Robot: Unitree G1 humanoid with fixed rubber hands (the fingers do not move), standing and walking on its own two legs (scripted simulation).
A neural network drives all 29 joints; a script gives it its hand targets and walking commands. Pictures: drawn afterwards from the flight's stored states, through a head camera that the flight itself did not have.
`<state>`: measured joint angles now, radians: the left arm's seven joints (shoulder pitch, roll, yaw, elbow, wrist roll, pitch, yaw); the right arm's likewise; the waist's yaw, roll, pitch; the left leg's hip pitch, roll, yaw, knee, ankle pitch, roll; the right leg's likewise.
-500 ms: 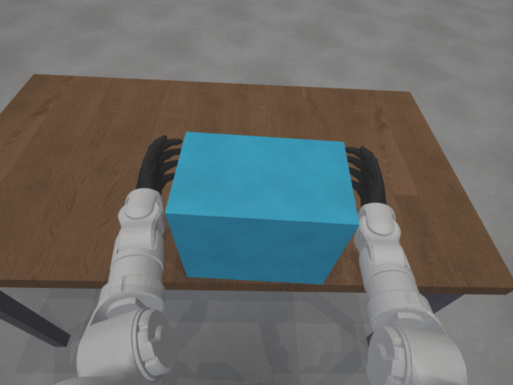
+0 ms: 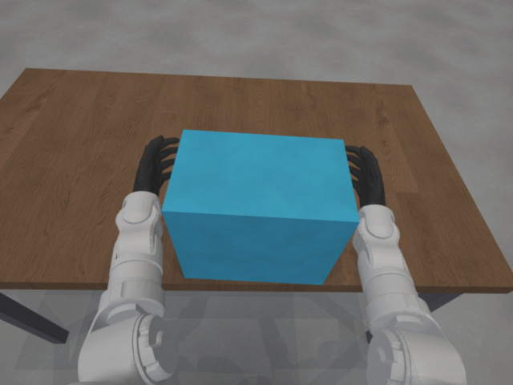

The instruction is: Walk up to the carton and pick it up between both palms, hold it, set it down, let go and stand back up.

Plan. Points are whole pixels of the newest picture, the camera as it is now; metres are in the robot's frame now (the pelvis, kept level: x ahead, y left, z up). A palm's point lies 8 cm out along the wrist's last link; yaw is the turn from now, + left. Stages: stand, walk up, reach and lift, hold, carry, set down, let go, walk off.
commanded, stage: set down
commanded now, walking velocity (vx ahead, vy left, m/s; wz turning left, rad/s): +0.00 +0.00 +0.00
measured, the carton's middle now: (258, 213) +0.38 +0.02 +0.01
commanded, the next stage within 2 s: none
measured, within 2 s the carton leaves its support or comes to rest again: neither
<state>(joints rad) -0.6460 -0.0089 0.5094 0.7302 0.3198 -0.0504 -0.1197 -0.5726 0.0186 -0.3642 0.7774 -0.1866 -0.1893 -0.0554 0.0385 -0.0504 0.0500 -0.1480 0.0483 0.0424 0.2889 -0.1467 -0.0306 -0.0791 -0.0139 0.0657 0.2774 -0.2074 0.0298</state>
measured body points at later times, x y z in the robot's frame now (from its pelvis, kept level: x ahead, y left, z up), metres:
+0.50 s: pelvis -0.02 +0.01 -0.01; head +0.01 +0.01 +0.44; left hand +0.38 +0.25 +0.06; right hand +0.41 -0.15 +0.06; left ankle +0.00 +0.14 -0.75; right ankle -0.04 -0.14 -0.75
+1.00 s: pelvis -0.05 +0.00 -0.01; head -0.05 +0.02 +0.44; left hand +0.32 +0.27 +0.06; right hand +0.35 -0.18 +0.06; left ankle +0.00 +0.14 -0.75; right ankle -0.04 -0.14 -0.75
